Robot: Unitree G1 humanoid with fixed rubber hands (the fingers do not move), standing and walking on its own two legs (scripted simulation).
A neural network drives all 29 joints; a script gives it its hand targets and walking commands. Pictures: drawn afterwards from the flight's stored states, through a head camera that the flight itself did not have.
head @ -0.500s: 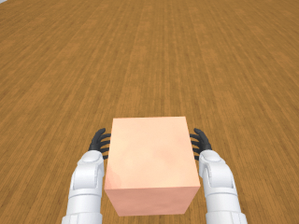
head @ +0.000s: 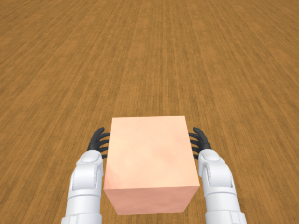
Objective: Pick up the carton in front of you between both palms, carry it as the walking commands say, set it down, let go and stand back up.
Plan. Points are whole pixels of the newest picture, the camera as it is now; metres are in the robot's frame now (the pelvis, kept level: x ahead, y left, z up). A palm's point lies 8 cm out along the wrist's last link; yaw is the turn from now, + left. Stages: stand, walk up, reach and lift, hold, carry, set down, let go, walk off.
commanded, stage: hold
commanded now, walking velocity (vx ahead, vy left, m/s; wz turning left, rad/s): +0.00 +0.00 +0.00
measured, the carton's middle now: (149, 167) +0.29 +0.00 -0.04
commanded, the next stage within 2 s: set down in 0.92 s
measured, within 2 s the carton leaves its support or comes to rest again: neither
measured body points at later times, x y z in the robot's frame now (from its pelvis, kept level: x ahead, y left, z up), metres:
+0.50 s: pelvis -0.01 +0.04 +0.01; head -0.05 +0.06 +0.45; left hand +0.31 +0.15 +0.04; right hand +0.26 -0.15 +0.04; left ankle +0.06 +0.14 -0.74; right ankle -0.03 -0.09 -0.74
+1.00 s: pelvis +0.00 +0.04 +0.01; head -0.03 +0.06 +0.46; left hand +0.33 +0.15 +0.04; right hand +0.28 -0.15 +0.05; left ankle +0.06 +0.14 -0.74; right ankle -0.03 -0.09 -0.74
